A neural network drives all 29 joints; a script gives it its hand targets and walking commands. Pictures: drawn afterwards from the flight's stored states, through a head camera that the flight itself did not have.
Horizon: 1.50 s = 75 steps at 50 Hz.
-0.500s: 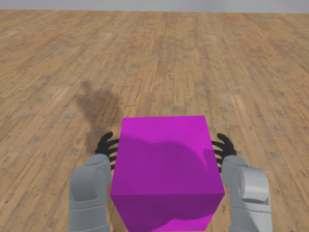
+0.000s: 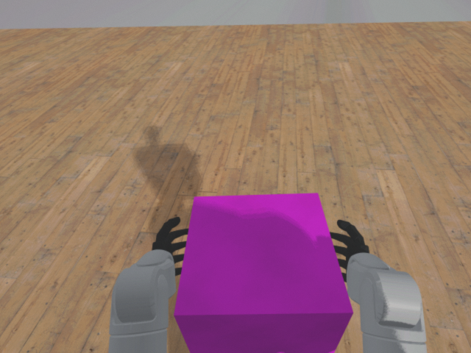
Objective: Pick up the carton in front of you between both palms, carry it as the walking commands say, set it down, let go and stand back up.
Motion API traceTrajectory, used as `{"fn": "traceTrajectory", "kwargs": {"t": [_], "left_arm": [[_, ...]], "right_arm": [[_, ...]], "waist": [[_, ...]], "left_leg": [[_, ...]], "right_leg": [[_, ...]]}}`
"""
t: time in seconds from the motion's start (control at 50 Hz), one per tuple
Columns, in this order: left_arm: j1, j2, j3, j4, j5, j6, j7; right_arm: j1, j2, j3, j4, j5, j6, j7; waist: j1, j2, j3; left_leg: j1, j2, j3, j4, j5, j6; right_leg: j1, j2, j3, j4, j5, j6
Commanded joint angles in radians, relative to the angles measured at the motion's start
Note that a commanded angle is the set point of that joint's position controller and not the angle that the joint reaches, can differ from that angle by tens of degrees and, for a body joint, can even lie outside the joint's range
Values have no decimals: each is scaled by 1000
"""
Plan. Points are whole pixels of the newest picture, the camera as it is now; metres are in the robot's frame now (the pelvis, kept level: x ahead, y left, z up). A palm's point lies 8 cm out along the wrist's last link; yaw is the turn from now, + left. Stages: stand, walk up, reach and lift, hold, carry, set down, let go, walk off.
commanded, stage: carry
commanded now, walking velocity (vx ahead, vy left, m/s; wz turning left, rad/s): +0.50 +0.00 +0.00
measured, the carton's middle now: (258, 287) +0.26 +0.00 +0.01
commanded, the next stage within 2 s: none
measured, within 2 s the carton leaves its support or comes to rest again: neither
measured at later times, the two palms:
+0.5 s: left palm (174, 159) +0.55 +0.18 +0.08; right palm (304, 157) +0.53 -0.11 +0.08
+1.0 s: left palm (188, 135) +0.64 +0.16 +0.08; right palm (306, 135) +0.63 -0.14 +0.08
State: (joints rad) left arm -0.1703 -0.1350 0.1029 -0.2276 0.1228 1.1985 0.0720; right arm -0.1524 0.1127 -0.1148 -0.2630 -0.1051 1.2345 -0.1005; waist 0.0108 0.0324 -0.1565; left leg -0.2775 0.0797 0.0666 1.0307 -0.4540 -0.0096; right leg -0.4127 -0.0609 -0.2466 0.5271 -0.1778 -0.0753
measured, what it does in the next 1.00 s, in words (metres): walks ahead: left foot, then right foot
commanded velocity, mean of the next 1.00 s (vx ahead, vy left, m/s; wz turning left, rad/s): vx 0.08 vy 0.00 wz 0.00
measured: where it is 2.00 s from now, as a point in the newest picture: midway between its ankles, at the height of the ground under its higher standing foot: outside the picture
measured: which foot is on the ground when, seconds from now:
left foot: up 0.00-0.34, down 0.36-1.00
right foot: down 0.00-0.38, up 0.40-0.58, down 0.60-1.00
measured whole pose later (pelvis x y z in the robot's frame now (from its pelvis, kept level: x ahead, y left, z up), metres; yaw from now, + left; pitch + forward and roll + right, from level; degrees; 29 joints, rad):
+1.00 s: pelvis +0.37 +0.02 +0.00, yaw -2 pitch +3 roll +0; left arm -0.16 -0.13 0.12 -0.21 0.14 1.16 0.06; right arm -0.15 0.13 -0.11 -0.20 -0.13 1.17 -0.08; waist 0.00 0.00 -0.15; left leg -0.28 0.07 0.21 0.55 -0.32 0.01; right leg -0.23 -0.06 -0.15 0.54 -0.36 0.01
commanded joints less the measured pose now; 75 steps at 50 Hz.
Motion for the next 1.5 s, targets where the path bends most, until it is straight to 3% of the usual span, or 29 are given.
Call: {"fn": "traceTrajectory", "kwargs": {"t": [0.0,0.04,0.12,0.16,0.26,0.28,0.32,0.34,0.36,0.38,0.42,0.46,0.52,0.56,0.6,0.62,0.64,0.66,0.74,0.8,1.1,1.3,1.48], "left_arm": [[-446,-938,-695,-105,-420,1,-250],[-462,-963,-714,-132,-435,-13,-258],[-428,-922,-718,-169,-450,-15,-263],[-413,-892,-715,-190,-448,-9,-261],[-354,-820,-685,-164,-405,19,-246],[-356,-813,-681,-157,-398,24,-244],[-367,-802,-675,-145,-389,35,-240],[-370,-789,-671,-135,-384,39,-239],[-411,-796,-684,-139,-395,51,-236],[-407,-816,-693,-135,-404,57,-237],[-452,-875,-711,-147,-416,37,-244],[-491,-929,-731,-175,-424,14,-242],[-446,-959,-744,-188,-416,-7,-233],[-417,-951,-744,-200,-409,-13,-231],[-412,-923,-738,-214,-408,-5,-232],[-411,-909,-731,-206,-401,1,-233],[-422,-901,-720,-190,-394,5,-235],[-407,-887,-709,-164,-392,14,-238],[-349,-856,-669,-59,-370,30,-247],[-382,-871,-669,-31,-371,25,-250],[-414,-882,-682,20,-316,-161,-260],[-391,-791,-523,200,-169,-334,-246],[-510,-846,-377,428,-61,-529,-263]], "right_arm": [[-517,943,728,-88,410,-26,272],[-512,962,740,-106,398,-45,265],[-465,959,742,-139,379,-57,244],[-453,934,738,-164,376,-50,237],[-431,859,727,-162,379,-13,242],[-429,852,724,-154,382,-6,246],[-431,836,713,-138,382,3,254],[-436,819,702,-130,382,8,257],[-440,816,688,-104,373,9,261],[-408,835,679,-64,375,2,263],[-434,909,682,-96,399,-17,268],[-477,972,695,-125,412,-37,276],[-451,985,704,-151,413,-54,277],[-437,970,709,-167,411,-57,277],[-433,947,713,-168,407,-56,276],[-446,930,717,-176,404,-49,277],[-460,920,725,-176,407,-37,278],[-455,904,721,-157,402,-27,277],[-439,871,711,-80,383,-5,277],[-467,883,711,-49,380,-10,278],[-463,904,700,36,301,-202,279],[-457,810,552,206,167,-377,273],[-577,865,408,434,67,-572,291]], "waist": [[6,-82,-213],[2,-121,-199],[1,-162,-158],[3,-164,-131],[9,-194,-86],[4,-189,-90],[-15,-125,-124],[-22,-63,-174],[-30,153,-278],[-32,240,-337],[-24,154,-324],[-17,118,-278],[-20,126,-326],[-14,101,-330],[-13,66,-310],[-16,15,-276],[-25,-52,-245],[-21,-69,-225],[-15,-78,-193],[-14,-64,-193],[-13,-37,-214],[-14,-33,-150],[-11,-31,-158]], "left_leg": [[-418,58,-67,155,92,24],[-351,58,-31,31,170,14],[-348,48,28,-212,266,-18],[-333,36,61,-337,321,-17],[-216,-27,135,-524,444,2],[-149,-37,152,-568,485,4],[113,-53,184,-676,610,4],[282,78,56,-642,866,8],[519,289,-183,-555,1287,126],[567,340,-295,-601,1244,218],[460,303,-218,-678,1026,181],[335,243,-112,-720,868,130],[307,207,-17,-713,765,116],[268,185,36,-677,716,101],[163,153,57,-645,535,58],[148,125,82,-623,453,30],[138,100,62,-631,458,7],[131,103,52,-606,496,3],[129,99,44,-523,697,9],[129,94,47,-502,730,5],[144,93,39,-493,639,24],[108,98,23,-556,493,25],[104,96,18,-588,408,30]], "right_leg": [[495,-318,475,-292,70,-81],[407,-273,346,-342,-3,-41],[401,-237,234,-401,-24,-51],[415,-217,184,-392,48,-46],[444,-180,67,-250,439,7],[434,-168,43,-195,457,26],[330,-105,-10,0,436,88],[221,-76,6,124,210,127],[30,-21,57,335,-160,158],[-70,26,122,450,-397,156],[-57,-16,211,401,-425,120],[22,-27,198,190,-392,111],[133,1,146,41,-241,111],[207,-13,120,-100,-51,113],[322,-71,136,-181,135,118],[293,-132,189,-177,196,110],[279,-150,195,-114,266,102],[283,-146,190,-100,305,99],[264,-130,180,-54,482,87],[251,-123,175,-30,521,84],[241,-109,178,-16,363,67],[213,-106,188,-71,187,63],[203,-105,196,-100,98,55]]}}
